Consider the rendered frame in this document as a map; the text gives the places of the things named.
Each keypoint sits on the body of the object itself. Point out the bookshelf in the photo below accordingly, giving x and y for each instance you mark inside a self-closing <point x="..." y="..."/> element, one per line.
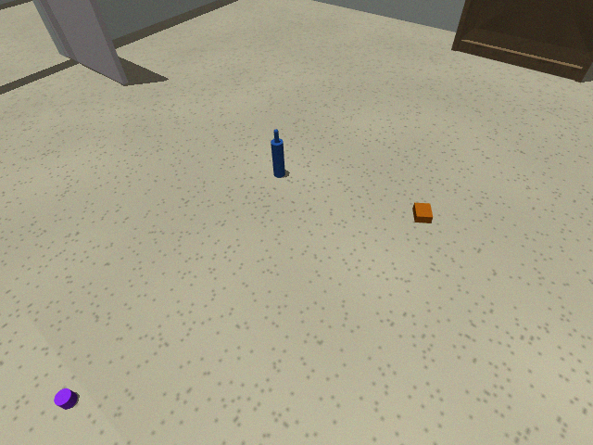
<point x="551" y="36"/>

